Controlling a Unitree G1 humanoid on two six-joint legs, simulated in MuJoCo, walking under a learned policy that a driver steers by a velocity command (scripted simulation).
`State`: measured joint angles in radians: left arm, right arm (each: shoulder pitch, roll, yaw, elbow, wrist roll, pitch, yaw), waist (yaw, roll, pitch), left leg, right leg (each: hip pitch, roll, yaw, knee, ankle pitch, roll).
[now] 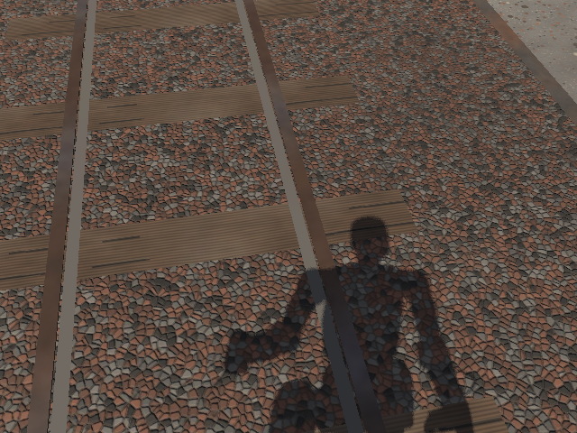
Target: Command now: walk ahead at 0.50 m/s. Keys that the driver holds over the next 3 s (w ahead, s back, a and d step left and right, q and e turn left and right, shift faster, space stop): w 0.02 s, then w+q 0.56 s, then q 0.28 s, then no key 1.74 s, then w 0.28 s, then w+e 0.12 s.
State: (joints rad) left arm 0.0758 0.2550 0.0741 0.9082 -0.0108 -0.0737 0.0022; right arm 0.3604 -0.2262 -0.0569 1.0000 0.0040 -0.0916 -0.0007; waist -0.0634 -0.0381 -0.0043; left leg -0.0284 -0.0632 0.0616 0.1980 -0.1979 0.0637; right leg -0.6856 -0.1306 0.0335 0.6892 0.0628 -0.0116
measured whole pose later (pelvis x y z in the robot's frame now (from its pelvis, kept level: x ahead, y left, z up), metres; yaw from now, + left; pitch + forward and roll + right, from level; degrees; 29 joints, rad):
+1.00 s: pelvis +0.46 +0.06 -0.01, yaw +28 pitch +3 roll -1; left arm 0.06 0.30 0.08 0.82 0.01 -0.02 0.05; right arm 0.17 -0.28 -0.08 0.75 0.00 -0.02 0.00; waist -0.02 -0.03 0.06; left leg -0.36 -0.10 -0.05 0.43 -0.11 0.10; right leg -0.65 -0.08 0.07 1.02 -0.32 0.07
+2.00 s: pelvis +0.55 +0.05 -0.01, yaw +30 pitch -2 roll +0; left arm 0.15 0.24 0.04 1.02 0.01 -0.01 0.03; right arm 0.19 -0.23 -0.04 0.96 0.00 0.00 -0.03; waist 0.01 0.00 0.04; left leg -0.18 -0.05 -0.10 0.51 -0.29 0.01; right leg -0.21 0.00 0.01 0.50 -0.26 0.01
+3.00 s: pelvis +0.61 +0.10 -0.01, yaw +29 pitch +1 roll +0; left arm 0.27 0.26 0.05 1.01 -0.05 -0.08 0.00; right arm 0.41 -0.20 -0.03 1.10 0.01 -0.11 0.00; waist -0.02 -0.04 -0.03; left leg -0.10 -0.02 0.04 0.40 -0.32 0.04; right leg -0.49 0.00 0.05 1.08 -0.33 -0.08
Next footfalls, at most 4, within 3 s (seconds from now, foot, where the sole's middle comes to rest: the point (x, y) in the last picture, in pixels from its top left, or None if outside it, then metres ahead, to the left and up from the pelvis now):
0.18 right None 0.29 -0.15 -0.78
0.70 left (211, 432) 0.52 0.16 -0.78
1.20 right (293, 373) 0.65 -0.04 -0.78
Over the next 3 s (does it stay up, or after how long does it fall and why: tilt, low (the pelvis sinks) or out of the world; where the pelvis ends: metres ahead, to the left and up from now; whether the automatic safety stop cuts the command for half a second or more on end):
stays up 0.61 0.10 -0.01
